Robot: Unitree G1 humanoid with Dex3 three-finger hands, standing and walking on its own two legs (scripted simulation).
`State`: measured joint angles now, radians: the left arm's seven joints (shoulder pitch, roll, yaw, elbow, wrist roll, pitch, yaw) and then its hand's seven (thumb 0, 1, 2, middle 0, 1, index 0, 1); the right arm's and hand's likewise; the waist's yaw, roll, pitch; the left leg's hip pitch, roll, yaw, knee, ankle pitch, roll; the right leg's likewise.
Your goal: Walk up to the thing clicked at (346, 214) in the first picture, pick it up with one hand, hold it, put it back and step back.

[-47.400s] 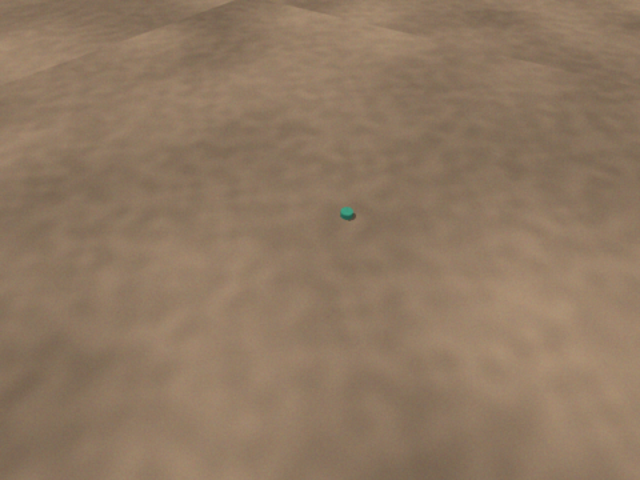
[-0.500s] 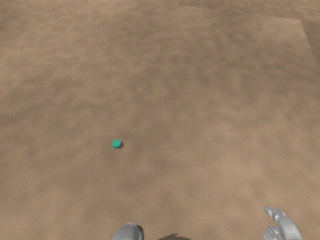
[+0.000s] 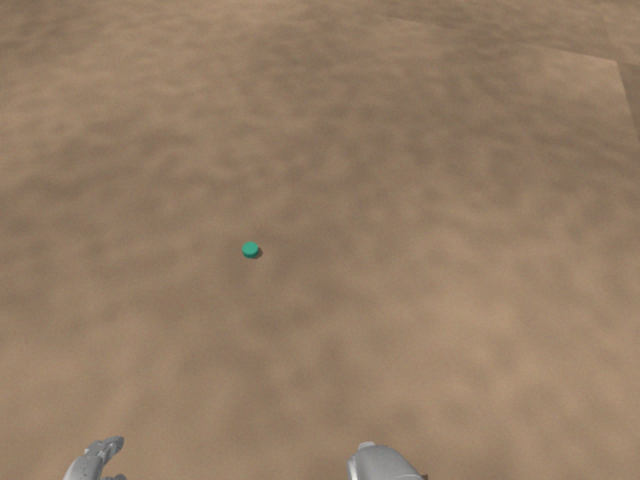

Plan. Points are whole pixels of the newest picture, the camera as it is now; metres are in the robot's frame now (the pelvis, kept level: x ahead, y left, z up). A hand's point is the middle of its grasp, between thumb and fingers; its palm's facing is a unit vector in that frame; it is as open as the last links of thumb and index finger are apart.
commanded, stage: step back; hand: left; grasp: from above
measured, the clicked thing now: (250, 250) +0.97 +0.21 -0.75
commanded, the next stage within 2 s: stand in 1.34 s
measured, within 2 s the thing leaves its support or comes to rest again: neither
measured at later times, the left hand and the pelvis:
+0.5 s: hand out of the picture -0.06 +0.26 -0.14, palm faces -0.02 -0.91 -0.42, open 7.4 cm; pelvis -0.11 -0.02 +0.00, yaw -2 degrees
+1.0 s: hand out of the picture +0.01 +0.21 -0.13, palm faces +0.01 -0.93 -0.37, open 7.4 cm; pelvis -0.09 -0.05 +0.00, yaw +0 degrees
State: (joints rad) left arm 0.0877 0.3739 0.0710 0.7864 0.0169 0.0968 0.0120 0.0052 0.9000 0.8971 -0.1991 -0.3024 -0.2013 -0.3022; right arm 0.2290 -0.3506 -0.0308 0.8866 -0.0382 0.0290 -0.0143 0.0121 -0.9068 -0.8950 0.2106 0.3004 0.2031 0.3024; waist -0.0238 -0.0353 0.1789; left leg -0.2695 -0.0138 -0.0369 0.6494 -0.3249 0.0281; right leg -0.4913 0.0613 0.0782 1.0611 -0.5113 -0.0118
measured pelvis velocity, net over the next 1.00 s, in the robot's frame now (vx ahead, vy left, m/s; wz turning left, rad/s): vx -0.09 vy -0.05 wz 0.00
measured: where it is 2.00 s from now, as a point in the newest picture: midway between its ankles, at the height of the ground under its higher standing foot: outside the picture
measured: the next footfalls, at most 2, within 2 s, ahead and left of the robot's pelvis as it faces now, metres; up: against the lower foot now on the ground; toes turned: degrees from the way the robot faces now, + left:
right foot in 0.22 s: -0.09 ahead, -0.16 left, +0.00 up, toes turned -3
left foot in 0.52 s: -0.07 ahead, +0.10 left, +0.00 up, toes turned -5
